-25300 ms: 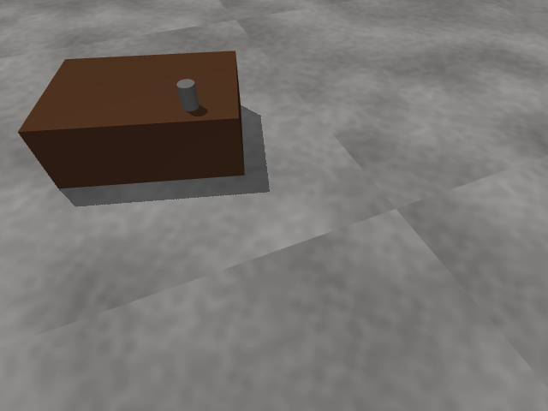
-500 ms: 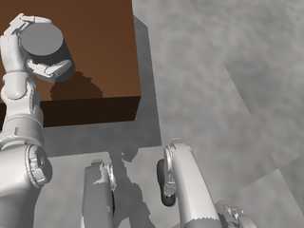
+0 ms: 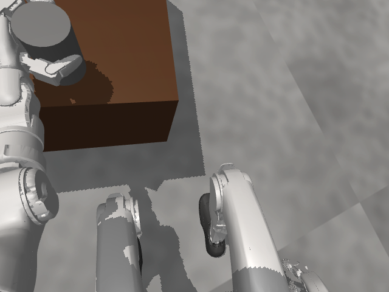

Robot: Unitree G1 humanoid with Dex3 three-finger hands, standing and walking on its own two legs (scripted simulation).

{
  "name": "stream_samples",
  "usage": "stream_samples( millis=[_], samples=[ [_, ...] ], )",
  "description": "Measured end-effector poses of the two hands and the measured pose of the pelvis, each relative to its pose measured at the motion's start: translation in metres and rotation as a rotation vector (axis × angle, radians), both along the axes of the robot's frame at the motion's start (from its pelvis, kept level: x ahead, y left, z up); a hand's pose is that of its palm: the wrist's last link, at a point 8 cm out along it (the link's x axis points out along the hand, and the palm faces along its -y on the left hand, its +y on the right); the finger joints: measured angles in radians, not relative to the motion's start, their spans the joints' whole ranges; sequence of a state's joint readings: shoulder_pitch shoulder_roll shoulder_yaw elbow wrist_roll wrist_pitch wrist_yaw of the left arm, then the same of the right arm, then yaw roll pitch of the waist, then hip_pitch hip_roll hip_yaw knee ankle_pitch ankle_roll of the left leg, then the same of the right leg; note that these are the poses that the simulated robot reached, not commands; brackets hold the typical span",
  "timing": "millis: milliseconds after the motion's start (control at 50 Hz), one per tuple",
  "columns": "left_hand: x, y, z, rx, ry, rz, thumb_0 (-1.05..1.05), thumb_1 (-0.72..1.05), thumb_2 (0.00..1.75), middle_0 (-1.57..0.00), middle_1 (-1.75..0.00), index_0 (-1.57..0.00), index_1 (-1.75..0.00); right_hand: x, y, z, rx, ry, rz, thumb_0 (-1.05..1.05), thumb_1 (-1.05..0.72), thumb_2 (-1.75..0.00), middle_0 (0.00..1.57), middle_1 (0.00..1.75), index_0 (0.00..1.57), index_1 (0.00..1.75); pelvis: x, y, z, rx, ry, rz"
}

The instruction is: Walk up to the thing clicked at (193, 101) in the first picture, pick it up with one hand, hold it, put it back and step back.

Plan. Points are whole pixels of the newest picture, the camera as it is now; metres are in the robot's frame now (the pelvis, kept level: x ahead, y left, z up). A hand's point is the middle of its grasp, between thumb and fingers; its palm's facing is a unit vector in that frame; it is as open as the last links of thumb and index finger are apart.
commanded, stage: lower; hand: left
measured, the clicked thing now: (54, 48) +0.57 +0.16 -0.02
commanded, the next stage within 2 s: loosen in 0.14 s
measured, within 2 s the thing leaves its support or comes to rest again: rests again in 0.02 s
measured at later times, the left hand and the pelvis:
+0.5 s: hand (47, 42) +0.58 +0.16 -0.01, palm faces +0.04 -1.00 -0.03, open 10.9 cm; pelvis -0.01 +0.00 -0.02, yaw +0 degrees
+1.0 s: hand (45, 39) +0.58 +0.17 -0.01, palm faces +0.05 -1.00 -0.04, open 15.5 cm; pelvis +0.00 +0.00 -0.02, yaw +1 degrees
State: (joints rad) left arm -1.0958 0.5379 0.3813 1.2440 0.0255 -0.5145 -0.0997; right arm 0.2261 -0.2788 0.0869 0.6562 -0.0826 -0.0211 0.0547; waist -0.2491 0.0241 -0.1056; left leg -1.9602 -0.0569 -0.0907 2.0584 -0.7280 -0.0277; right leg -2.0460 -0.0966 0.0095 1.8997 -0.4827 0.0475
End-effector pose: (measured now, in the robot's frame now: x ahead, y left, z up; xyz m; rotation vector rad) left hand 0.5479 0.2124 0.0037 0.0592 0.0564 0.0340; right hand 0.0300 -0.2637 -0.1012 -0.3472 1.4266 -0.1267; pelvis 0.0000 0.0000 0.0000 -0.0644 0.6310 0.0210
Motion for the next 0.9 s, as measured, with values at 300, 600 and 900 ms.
stream_samples(
  millis=[300, 600, 900],
  samples=[
    [0.005, 0.002, -0.006, 0.006, -0.018, -0.014, -0.02, -0.52, 1.14, -0.63, -1.03, -0.67, -1.03, -0.016, 0.001, -0.010, -0.016, 0.048, 0.008, 0.00, -0.90, -0.90, 0.20, 0.30, 0.21, 0.30, -0.005, 0.004, -0.018, -0.013, -0.002, 0.013],
    [0.007, 0.004, -0.007, -0.018, -0.034, 0.002, -0.01, -0.44, 0.72, -0.72, -0.82, -0.75, -0.81, -0.006, 0.001, -0.016, -0.018, 0.032, 0.023, 0.00, -0.91, -0.89, 0.21, 0.30, 0.21, 0.30, -0.005, 0.005, -0.023, -0.014, 0.001, 0.016],
    [0.008, 0.005, -0.007, -0.019, -0.031, 0.009, -0.01, -0.54, 0.34, -0.50, -0.48, -0.51, -0.47, 0.005, -0.001, -0.019, -0.013, 0.015, 0.038, 0.00, -0.91, -0.90, 0.21, 0.30, 0.21, 0.30, -0.004, 0.005, -0.023, -0.011, 0.003, 0.017]
  ],
)
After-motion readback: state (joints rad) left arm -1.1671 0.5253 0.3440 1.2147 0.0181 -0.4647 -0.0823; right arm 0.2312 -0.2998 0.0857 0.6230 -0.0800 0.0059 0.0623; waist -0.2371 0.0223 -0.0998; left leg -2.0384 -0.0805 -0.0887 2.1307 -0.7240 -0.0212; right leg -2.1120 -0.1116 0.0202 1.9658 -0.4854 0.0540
